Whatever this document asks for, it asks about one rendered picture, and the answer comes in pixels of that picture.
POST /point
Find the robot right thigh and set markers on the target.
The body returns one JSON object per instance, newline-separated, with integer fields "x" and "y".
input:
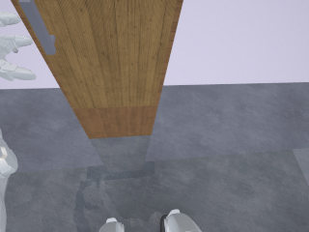
{"x": 179, "y": 222}

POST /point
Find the handle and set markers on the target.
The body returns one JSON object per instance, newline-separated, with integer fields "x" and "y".
{"x": 33, "y": 15}

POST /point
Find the robot left thigh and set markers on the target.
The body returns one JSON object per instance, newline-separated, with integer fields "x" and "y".
{"x": 112, "y": 226}

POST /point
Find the cupboard door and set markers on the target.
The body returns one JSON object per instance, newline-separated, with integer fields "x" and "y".
{"x": 109, "y": 53}

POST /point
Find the left robot hand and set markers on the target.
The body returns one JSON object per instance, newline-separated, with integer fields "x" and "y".
{"x": 7, "y": 70}

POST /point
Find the robot thigh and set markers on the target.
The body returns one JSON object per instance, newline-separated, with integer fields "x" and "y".
{"x": 179, "y": 222}
{"x": 112, "y": 226}

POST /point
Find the left robot upper arm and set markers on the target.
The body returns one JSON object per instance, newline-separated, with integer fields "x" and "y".
{"x": 8, "y": 166}

